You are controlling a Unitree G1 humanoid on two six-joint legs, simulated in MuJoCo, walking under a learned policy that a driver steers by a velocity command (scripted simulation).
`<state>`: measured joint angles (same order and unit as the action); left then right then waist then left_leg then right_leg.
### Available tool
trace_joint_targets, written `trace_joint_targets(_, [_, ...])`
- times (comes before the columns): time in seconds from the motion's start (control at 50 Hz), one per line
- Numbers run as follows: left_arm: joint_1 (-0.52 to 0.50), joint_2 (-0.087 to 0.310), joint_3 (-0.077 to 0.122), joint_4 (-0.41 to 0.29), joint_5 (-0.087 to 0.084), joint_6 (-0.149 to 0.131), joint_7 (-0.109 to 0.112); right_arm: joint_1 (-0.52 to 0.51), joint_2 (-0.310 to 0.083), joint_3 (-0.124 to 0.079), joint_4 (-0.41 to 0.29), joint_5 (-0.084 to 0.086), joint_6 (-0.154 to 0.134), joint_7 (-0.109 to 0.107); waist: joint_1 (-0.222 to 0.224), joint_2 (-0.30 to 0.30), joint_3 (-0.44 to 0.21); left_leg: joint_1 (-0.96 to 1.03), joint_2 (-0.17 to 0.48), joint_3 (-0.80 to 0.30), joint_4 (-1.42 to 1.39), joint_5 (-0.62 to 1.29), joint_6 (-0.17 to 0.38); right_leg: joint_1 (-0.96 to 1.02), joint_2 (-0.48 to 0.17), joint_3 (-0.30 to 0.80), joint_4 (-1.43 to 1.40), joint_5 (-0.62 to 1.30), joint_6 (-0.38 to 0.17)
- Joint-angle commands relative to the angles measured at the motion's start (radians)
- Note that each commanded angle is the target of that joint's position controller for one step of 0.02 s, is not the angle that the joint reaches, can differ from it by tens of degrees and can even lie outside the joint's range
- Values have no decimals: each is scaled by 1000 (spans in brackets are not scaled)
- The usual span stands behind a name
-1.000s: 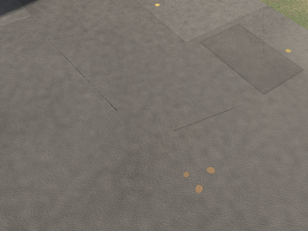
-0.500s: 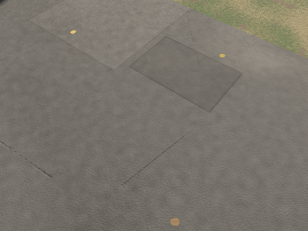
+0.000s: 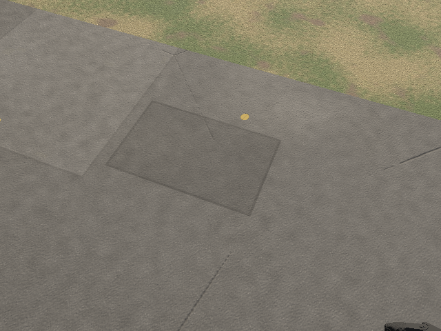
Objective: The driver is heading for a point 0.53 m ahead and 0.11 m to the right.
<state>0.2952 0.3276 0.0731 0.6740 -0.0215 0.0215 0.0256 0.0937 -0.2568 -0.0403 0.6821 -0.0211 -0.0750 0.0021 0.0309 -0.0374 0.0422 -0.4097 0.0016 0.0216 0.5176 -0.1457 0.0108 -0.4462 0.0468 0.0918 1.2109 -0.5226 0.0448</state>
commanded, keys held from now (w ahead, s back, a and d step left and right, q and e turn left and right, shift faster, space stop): e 0.18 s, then w+e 0.34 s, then w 0.30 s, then no key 0.18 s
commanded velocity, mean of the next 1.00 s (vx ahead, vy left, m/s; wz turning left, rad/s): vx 0.31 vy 0.00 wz -0.43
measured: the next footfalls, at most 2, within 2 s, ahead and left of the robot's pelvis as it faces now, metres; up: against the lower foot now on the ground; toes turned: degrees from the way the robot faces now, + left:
right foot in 0.34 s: +0.11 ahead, -0.14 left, +0.00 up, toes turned -16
left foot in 0.78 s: +0.46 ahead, -0.02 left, +0.00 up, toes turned -23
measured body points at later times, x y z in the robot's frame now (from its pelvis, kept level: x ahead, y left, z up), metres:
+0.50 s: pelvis +0.13 -0.05 +0.01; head +0.14 -0.08 +0.46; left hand +0.30 +0.20 -0.07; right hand +0.20 -0.36 -0.10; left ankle +0.17 +0.10 -0.66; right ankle +0.07 -0.13 -0.73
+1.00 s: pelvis +0.37 -0.07 +0.01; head +0.40 -0.08 +0.46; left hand +0.60 +0.12 -0.10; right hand +0.33 -0.36 -0.10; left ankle +0.42 +0.00 -0.73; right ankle +0.30 -0.21 -0.66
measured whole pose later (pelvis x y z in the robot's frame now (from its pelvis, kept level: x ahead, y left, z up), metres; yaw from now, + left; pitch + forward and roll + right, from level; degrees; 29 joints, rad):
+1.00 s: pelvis +0.37 -0.07 +0.01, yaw -24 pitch +1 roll +1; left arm 0.24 0.30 0.06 0.67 0.00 -0.03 0.02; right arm 0.23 -0.26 -0.04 0.85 -0.01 -0.09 0.03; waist -0.02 -0.04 0.05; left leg -0.24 -0.05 0.03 0.37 -0.16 0.06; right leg -0.52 -0.04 0.06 1.04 -0.37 0.02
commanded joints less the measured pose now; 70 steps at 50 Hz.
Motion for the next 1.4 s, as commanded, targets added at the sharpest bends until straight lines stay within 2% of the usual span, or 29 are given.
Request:
trace_joint_targets(0.02, [30,83,33,-87,-4,22,6,23,-131,-37,-30,-7,11,-11,-14,187,-99,204,252,-191,-200,353,186,-139,-93,-24,-7,59,25])
trace_joint_targets(0.14, [-43,45,18,-124,8,31,-9,-12,-186,-60,2,11,31,-25,-24,157,-160,244,304,-59,-237,400,226,-65,-124,-61,-272,235,24])
trace_joint_targets(0.28, [-138,66,28,-165,3,36,-45,22,-243,-82,45,48,43,3,-53,156,-90,257,332,-23,-263,-128,174,41,-107,-139,-539,203,-62])
trace_joint_targets(0.34, [7,99,53,-99,1,21,-37,36,-186,-66,69,50,45,8,8,83,-102,144,256,78,-58,-229,95,310,-49,-165,-730,236,-134])
trace_joint_targets(0.36, [135,196,85,-75,-6,13,-22,3,-113,-42,45,20,41,12,47,-149,-131,-63,148,187,315,-291,18,495,-227,121,-816,299,-220])
trace_joint_targets(0.38, [157,288,94,-99,3,-12,-30,-64,-107,-37,-31,8,22,10,55,-297,-117,-445,-29,76,562,-510,-34,605,-398,613,-949,63,-413])
trace_joint_targets(0.4, [148,199,69,-102,4,-41,-38,-102,-172,-53,-29,31,-1,20,75,-172,-104,-509,25,-65,663,-472,-22,601,-407,591,-982,74,-419])
trace_joint_targets(0.42, [115,154,51,-102,6,-60,-36,-90,-191,-59,-29,48,-17,32,42,-155,-73,-506,56,-83,643,-371,-1,565,-378,500,-972,116,-382])
trace_joint_targets(0.46, [46,118,37,-112,-1,-65,-28,-77,-194,-63,2,18,-32,35,5,-67,-43,-436,85,-76,525,-217,-9,489,-309,352,-966,295,-321])
trace_joint_targets(0.52, [32,134,37,-123,11,-62,-7,-90,-150,-51,13,14,-33,41,-13,-48,-55,-306,45,-46,361,-66,-47,410,-245,236,-980,481,-296])
trace_joint_targets(0.6, [72,143,40,-86,6,-64,3,-153,-93,-20,13,23,-26,50,26,-74,-31,-166,15,-32,104,112,-67,330,-207,138,-988,457,-257])
trace_joint_targets(0.72, [113,144,42,-24,1,-66,-5,-155,-147,-30,-5,34,-38,56,24,-96,19,-96,21,-45,4,99,-8,368,-277,193,-952,450,-232])
trace_joint_targets(0.76, [94,134,38,-19,3,-59,-5,-55,-171,-46,23,29,-42,49,-34,-98,-20,42,-9,-3,-36,72,29,378,-247,164,-845,632,-202])
trace_joint_targets(0.78, [96,105,27,-18,10,-57,-4,65,-202,-64,56,24,-43,43,-86,-73,-103,214,3,-12,-33,80,61,343,-191,114,-682,730,-173])
trace_joint_targets(0.8, [102,58,6,-39,28,-54,0,233,-259,-76,76,11,-44,37,-147,47,-255,475,172,-220,-22,43,130,189,-116,59,-377,550,-129])
trace_joint_targets(0.82, [224,-18,-13,-59,1,-70,-1,310,-331,-94,111,8,-36,46,-84,398,-347,724,360,-730,-192,-256,283,-156,43,26,-43,-8,-59])
trace_joint_targets(0.84, [176,79,4,-37,-13,-79,0,264,-230,-67,101,34,-39,49,-108,269,-261,679,362,-787,-263,-350,270,-265,12,115,67,-47,-57])
trace_joint_targets(0.86, [80,116,16,-47,-18,-82,-2,196,-186,-54,89,29,-35,43,-106,190,-146,566,340,-610,-245,-192,238,-292,-27,96,81,25,-62])
trace_joint_targets(0.88, [34,109,13,-51,-3,-84,2,138,-168,-45,77,16,-31,39,-80,108,-108,457,306,-479,-229,52,223,-245,-70,55,58,83,-56])
trace_joint_targets(0.9, [6,105,17,-55,15,-84,2,103,-142,-37,76,11,-27,37,-59,80,-79,372,275,-384,-222,283,221,-210,-98,32,8,113,-46])
trace_joint_targets(0.94, [39,69,14,-44,20,-71,-2,87,-116,-25,87,5,-31,31,-19,118,-104,298,230,-260,-227,544,217,-103,-123,14,-74,137,-29])
trace_joint_targets(1.0, [22,8,-6,-49,25,-53,4,67,-139,-25,116,10,-31,20,-2,128,-107,245,210,-153,-245,709,232,-49,-121,-21,-270,194,-1])
trace_joint_targets(1.14, [-113,20,-7,-60,22,-44,-3,101,-173,-27,171,25,17,9,-56,123,-116,273,194,-98,-215,556,192,84,-90,-54,-597,424,-14])
trace_joint_targets(1.2, [-99,32,3,-50,35,-49,-5,85,-150,-15,186,40,31,7,-21,102,-100,251,163,-112,-126,377,134,218,-73,-66,-798,553,-65])
trace_joint_targets(1.24, [-99,125,20,-63,47,-45,8,219,-93,5,201,-4,16,12,-94,-66,-190,120,45,-57,-19,19,31,468,-254,110,-731,1069,-171])
trace_joint_targets(1.26, [-106,46,1,-51,45,-35,5,240,-61,16,217,0,21,9,-88,-122,-240,110,32,-41,-12,-158,-6,482,-291,151,-717,1006,-239])
trace_joint_targets(1.28, [-137,4,-8,-50,37,-30,-4,195,-80,16,211,6,35,6,-78,-107,-213,129,39,-48,-50,-168,-19,432,-258,149,-725,866,-227])
trace_joint_targets(1.32, [-185,14,-5,-55,33,-29,-19,149,-125,6,219,12,64,-4,-63,-47,-133,140,33,-39,-85,-96,-16,342,-168,72,-712,730,-162])
trace_joint_targets(1.4, [-172,30,2,-19,31,-47,-25,147,-135,4,236,15,87,-14,-58,-14,-135,202,47,-49,-83,34,-8,330,-141,36,-684,828,-139])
